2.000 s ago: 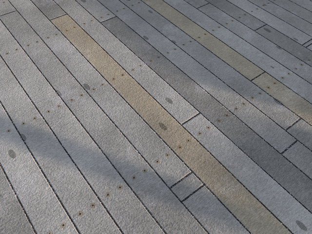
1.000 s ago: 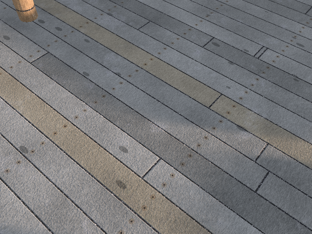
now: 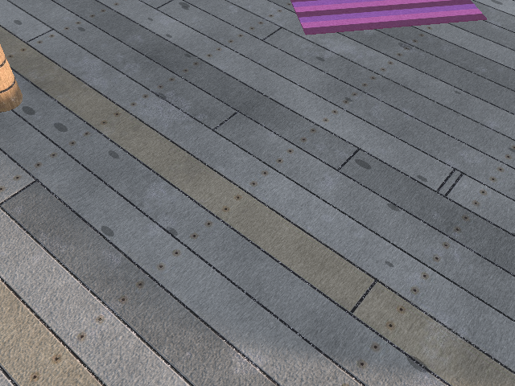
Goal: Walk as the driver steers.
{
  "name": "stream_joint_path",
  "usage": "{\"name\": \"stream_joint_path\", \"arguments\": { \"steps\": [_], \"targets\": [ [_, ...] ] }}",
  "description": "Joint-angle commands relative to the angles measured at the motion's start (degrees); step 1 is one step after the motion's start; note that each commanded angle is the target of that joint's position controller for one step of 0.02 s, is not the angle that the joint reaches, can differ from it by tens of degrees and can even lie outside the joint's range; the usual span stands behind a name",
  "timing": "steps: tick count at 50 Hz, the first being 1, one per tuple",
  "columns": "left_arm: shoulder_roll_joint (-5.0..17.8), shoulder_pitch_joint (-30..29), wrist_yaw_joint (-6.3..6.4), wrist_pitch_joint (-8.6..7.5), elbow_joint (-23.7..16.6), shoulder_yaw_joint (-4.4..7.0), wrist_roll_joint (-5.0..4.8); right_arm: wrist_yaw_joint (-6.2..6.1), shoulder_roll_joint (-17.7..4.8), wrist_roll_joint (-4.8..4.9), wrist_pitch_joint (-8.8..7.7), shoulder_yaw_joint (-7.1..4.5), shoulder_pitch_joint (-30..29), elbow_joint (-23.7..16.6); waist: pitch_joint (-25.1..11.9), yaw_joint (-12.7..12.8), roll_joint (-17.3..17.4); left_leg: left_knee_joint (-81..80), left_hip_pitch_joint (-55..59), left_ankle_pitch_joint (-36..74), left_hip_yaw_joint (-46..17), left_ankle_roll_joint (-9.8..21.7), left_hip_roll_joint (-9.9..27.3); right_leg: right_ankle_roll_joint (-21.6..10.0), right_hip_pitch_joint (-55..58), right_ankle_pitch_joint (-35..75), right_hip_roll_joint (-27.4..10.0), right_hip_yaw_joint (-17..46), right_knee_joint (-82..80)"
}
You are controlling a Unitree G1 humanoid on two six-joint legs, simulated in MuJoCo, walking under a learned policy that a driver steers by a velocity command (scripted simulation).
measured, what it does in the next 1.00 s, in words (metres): steps on the spot, turning left: right foot, then right foot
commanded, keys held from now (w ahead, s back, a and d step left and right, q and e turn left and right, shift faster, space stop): no key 0.06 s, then q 0.68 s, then w+q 0.24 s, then w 0.02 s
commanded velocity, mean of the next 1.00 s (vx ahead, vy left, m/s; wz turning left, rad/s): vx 0.07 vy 0.00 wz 0.42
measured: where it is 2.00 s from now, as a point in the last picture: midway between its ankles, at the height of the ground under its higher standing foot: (116, 378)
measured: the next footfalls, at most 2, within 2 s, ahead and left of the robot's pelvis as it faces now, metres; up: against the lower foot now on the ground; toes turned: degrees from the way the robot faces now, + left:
right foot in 0.08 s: +0.05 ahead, -0.15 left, +0.00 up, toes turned +1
right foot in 0.78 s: +0.15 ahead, -0.13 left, +0.00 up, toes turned +27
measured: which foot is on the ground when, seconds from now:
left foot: down 0.00-0.78, up 0.80-1.00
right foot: up 0.00-0.06, down 0.08-0.36, up 0.38-0.76, down 0.78-1.00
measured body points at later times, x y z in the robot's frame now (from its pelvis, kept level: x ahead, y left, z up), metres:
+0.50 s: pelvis +0.05 +0.00 +0.00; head +0.09 +0.02 +0.44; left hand +0.11 +0.30 -0.13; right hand +0.23 -0.26 -0.11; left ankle +0.08 +0.09 -0.73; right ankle +0.00 -0.15 -0.66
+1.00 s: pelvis +0.08 -0.03 +0.02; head +0.09 -0.04 +0.47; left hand +0.01 +0.27 -0.08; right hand +0.33 -0.23 -0.09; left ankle +0.03 +0.12 -0.64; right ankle +0.11 -0.15 -0.73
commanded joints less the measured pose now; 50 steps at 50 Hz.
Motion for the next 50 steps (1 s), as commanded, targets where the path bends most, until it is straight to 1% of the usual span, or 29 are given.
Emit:
{"name": "stream_joint_path", "arguments": {
  "steps": [1,3,4,5,6,8,11,13,16,18,19,20,21,22,23,24,25,26,30,35,37,38,39,40,41,42,44,47,50],
  "targets": [
    [3.4,7.6,0.50,0.18,0.9,1.15,0.20,-0.93,-8.4,0.28,-0.05,-2.06,-4.0,-2.6,-8.5,2.5,9.5,-11.0,3.3,-3.4,-12.2,7.9,11.7,-0.2,7.9,11.0,-0.4,-1.2,-9.9],
    [2.9,7.4,0.04,0.02,1.8,1.08,0.99,-1.16,-7.7,1.06,0.13,-1.81,-3.0,-1.5,-8.1,2.8,7.6,-10.7,1.0,-13.0,-10.7,5.5,10.0,-1.6,13.3,19.1,0.4,-2.4,-18.1],
    [4.2,5.5,0.09,0.00,1.0,1.18,1.76,-1.04,-7.0,1.06,0.09,-1.52,-1.3,-0.6,-6.3,2.0,6.0,-10.8,-1.2,-19.0,-10.9,3.0,8.6,-2.9,14.3,20.4,-1.7,-0.1,-20.3],
    [7.0,4.1,0.44,0.02,0.0,1.69,1.63,-0.81,-7.9,0.79,0.11,-1.76,-1.1,-0.6,-3.4,0.6,3.3,-9.8,-2.3,-21.8,-10.0,1.3,6.6,-4.5,11.6,16.0,-4.2,1.5,-21.4],
    [9.6,3.3,0.56,-0.10,1.0,2.72,0.95,-0.97,-8.6,1.13,0.37,-2.32,-2.3,-1.5,-0.5,-0.2,-2.3,-7.9,-0.8,-19.4,-6.7,0.3,3.7,-5.8,4.9,6.1,-3.2,0.7,-21.6],
    [7.1,2.3,0.95,-1.10,0.7,2.55,1.06,-1.56,-9.6,1.53,0.71,-2.96,-3.5,-2.1,-0.1,0.4,-3.4,-2.4,0.8,-13.0,-6.1,0.6,2.5,-5.3,2.6,5.5,-3.5,0.7,-23.7],
    [7.5,4.1,1.74,-2.05,0.8,3.26,0.62,-1.86,-8.5,1.73,1.35,-3.52,-2.4,-2.8,-1.5,1.1,-3.8,3.6,-2.2,-4.1,-5.5,1.8,1.1,-6.0,6.2,14.1,-5.9,1.6,-22.5],
    [8.9,4.5,2.39,-2.14,0.4,3.91,0.57,-1.46,-7.8,1.70,1.69,-3.82,-1.4,-3.5,-2.7,1.2,-6.1,9.5,-4.7,-0.7,-3.5,1.2,0.1,-8.5,9.0,22.8,-10.7,4.5,-22.3],
    [8.7,0.6,3.28,-2.04,-1.6,4.12,-0.07,-0.34,-7.3,1.56,2.31,-4.29,0.8,-4.3,-3.6,0.1,-8.4,15.6,-5.1,-11.2,-1.8,1.5,1.5,-11.7,9.0,32.5,-17.0,7.0,-19.9],
    [9.0,-0.9,3.32,-1.83,-2.3,4.38,-0.45,0.15,-8.0,1.92,2.59,-4.85,2.4,-4.5,-3.5,-0.9,-4.6,9.4,1.1,-6.4,-2.5,3.3,1.8,-8.8,5.0,29.7,-14.5,2.7,-15.4],
    [8.2,1.3,3.09,-1.81,-2.9,4.45,0.26,-0.19,-12.7,1.78,2.60,-6.26,2.2,-5.0,-3.6,0.8,6.7,2.3,5.3,6.9,-12.5,6.2,6.1,-4.2,0.1,23.7,-7.3,-5.2,-6.2],
    [6.6,-2.3,2.91,-1.76,-4.9,3.87,0.90,-0.27,-15.8,1.22,2.40,-7.05,6.4,-4.8,-5.5,-2.2,17.1,-5.5,13.9,15.0,-30.6,13.8,13.1,0.8,-10.7,5.5,3.1,-7.7,7.5],
    [5.0,-3.7,2.50,-1.89,-5.9,3.29,0.72,0.00,-15.1,0.40,1.33,-6.32,10.1,-4.4,-10.3,-3.7,17.1,-7.5,21.3,17.1,-37.9,17.9,18.1,0.7,-17.0,-10.7,4.2,0.7,19.7],
    [5.1,-2.2,2.06,-1.79,-5.3,3.15,0.36,-0.04,-13.7,0.74,0.42,-5.71,8.1,-5.3,-11.3,-2.5,10.0,-7.2,21.4,15.9,-35.3,17.1,18.0,-0.2,-17.6,-10.0,2.9,4.0,25.2],
    [5.3,-1.4,1.93,-1.80,-5.0,3.20,-0.28,-0.23,-14.0,1.26,-0.39,-5.76,6.2,-6.2,-10.5,-1.3,7.7,-5.4,19.1,19.1,-33.4,16.6,17.5,-0.4,-17.6,-7.3,2.5,4.5,26.7],
    [6.4,-1.1,2.12,-1.94,-4.9,3.55,-0.01,-0.69,-13.7,2.09,-0.48,-5.68,3.5,-6.7,-9.2,-0.3,5.3,-5.6,17.9,17.6,-31.0,15.1,16.7,-0.2,-18.2,-3.2,1.2,5.2,24.2],
    [7.5,-2.0,2.29,-2.19,-4.8,3.94,0.43,-1.30,-12.5,2.43,-0.01,-5.34,2.4,-6.9,-9.5,-0.2,5.4,-6.1,16.2,14.9,-28.0,13.1,14.3,-0.2,-15.8,-0.4,0.5,5.1,20.3],
    [6.7,-2.4,2.24,-2.40,-5.0,3.78,0.21,-1.72,-12.5,2.34,0.76,-5.38,1.8,-7.1,-9.2,0.1,5.7,-6.7,14.7,12.3,-25.8,11.5,11.7,0.1,-13.5,1.3,1.2,3.9,15.7],
    [3.9,-2.9,1.38,-2.75,-5.3,2.75,-0.50,-2.86,-13.9,1.99,2.19,-6.04,2.4,-7.6,-9.4,-0.2,8.5,-7.7,13.5,9.4,-25.7,11.3,10.1,1.3,-7.4,4.6,3.8,3.1,1.3],
    [5.5,-2.8,0.02,-2.95,-5.3,3.09,-0.75,-2.98,-13.8,2.35,3.43,-6.40,0.5,-8.8,-7.5,-0.4,10.7,-9.9,8.9,-0.8,-30.1,9.2,8.7,0.7,0.3,9.0,5.1,3.0,-9.8],
    [5.7,-0.7,-0.60,-3.34,-4.7,3.32,-0.80,-3.21,-13.6,2.87,3.99,-6.38,-0.6,-9.2,-6.7,1.1,10.7,-8.8,6.7,-3.9,-30.6,7.4,7.2,-0.8,5.3,14.0,5.1,2.0,-18.5],
    [6.3,1.7,-0.77,-3.45,-4.0,3.68,-0.75,-3.40,-13.0,3.24,4.19,-6.17,-0.4,-9.3,-7.4,2.3,9.8,-7.8,3.5,-12.3,-29.6,5.5,5.1,-2.2,10.6,17.3,3.8,1.7,-24.1],
    [9.3,4.1,-0.44,-3.30,-3.7,4.47,-0.07,-3.42,-11.0,3.04,4.19,-5.52,0.7,-9.6,-8.0,2.5,4.1,-0.3,-4.7,-24.0,-25.4,2.2,1.1,-5.6,18.0,12.7,-4.7,8.7,-28.4],
    [14.7,3.3,-0.22,-2.97,-4.3,5.45,1.62,-3.19,-8.2,3.36,3.50,-5.03,1.5,-11.0,-6.5,0.7,-11.3,14.6,-16.3,-28.0,-12.0,-0.1,-8.5,-13.5,19.3,-1.1,-16.6,25.8,-34.3],
    [13.6,-0.2,-0.39,-3.54,-6.1,5.22,3.49,-3.03,-12.3,2.59,2.45,-6.02,-0.1,-11.7,-3.1,0.8,-12.4,24.6,-20.4,-24.1,-12.1,-1.2,-2.9,-17.4,12.3,-9.0,-21.8,32.9,-37.6],
    [10.7,-4.3,0.10,-4.04,-7.6,4.44,2.62,-2.70,-15.1,2.29,2.14,-6.95,1.3,-10.7,-1.4,-1.0,-9.8,29.4,-19.3,-19.0,-12.0,-1.7,-1.2,-15.6,10.0,-9.1,-19.0,27.9,-37.8],
    [7.9,-6.0,0.88,-4.39,-8.3,3.55,0.25,-2.26,-13.6,1.42,2.42,-6.97,5.3,-8.0,-1.6,-1.7,-7.7,37.0,-20.0,-12.5,-8.8,-3.9,-0.4,-11.4,11.9,-4.0,-13.9,18.7,-37.0],
    [7.7,-0.9,1.09,-5.05,-7.6,3.04,0.42,-1.24,-10.5,2.00,1.79,-5.98,3.0,-9.1,-0.2,1.2,-6.1,40.3,-22.0,-7.5,-4.8,-5.5,1.9,-10.8,12.9,-0.2,-12.0,10.5,-38.5],
    [8.8,4.7,0.66,-5.51,-6.3,3.33,0.57,-0.91,-9.0,2.27,0.97,-5.17,-0.7,-11.1,1.2,4.2,-5.9,32.7,-24.2,-5.4,-4.5,-6.4,3.5,-12.2,16.5,1.5,-12.9,8.3,-39.4]
  ]
}}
